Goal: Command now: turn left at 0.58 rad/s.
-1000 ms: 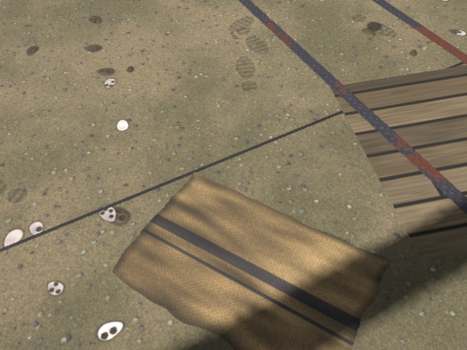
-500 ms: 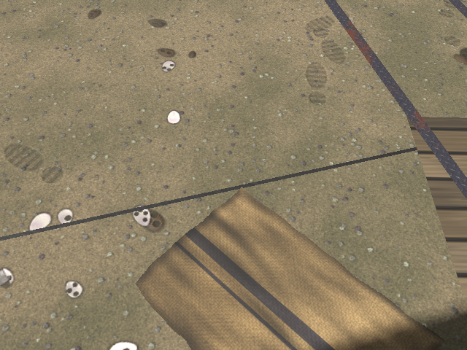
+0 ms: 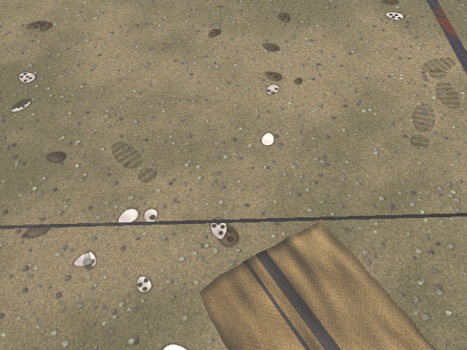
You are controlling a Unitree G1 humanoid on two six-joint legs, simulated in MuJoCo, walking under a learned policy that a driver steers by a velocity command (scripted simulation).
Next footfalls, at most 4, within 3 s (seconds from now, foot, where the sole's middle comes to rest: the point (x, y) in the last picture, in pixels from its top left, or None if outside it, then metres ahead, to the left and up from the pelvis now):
0.38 left None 0.00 0.11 -0.78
0.64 right None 0.03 -0.11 -0.78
1.44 right None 0.39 -0.02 -0.78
2.00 left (190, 286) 0.68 0.19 -0.78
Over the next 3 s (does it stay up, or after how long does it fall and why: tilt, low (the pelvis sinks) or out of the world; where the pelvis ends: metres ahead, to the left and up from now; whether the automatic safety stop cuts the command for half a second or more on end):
stays up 1.06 0.14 0.00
